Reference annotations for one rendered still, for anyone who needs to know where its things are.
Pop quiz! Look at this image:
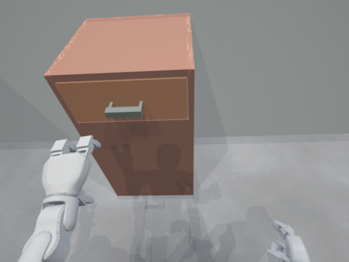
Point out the robot right hand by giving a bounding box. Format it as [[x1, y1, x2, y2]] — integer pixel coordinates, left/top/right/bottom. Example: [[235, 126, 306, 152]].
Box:
[[267, 221, 311, 262]]

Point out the handle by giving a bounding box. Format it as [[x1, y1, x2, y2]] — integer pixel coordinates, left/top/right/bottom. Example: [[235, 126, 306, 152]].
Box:
[[104, 101, 143, 118]]

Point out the cabinet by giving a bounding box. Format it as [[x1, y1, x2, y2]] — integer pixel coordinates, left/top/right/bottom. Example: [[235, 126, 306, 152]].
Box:
[[44, 13, 195, 196]]

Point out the robot left hand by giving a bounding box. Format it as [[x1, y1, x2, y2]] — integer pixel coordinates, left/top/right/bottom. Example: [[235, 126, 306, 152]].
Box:
[[42, 135, 101, 206]]

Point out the drawer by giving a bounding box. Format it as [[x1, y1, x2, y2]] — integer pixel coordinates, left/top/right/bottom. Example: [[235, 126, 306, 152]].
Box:
[[56, 77, 188, 122]]

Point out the robot left forearm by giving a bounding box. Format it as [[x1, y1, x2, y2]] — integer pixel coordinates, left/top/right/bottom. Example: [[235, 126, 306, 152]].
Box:
[[17, 195, 80, 262]]

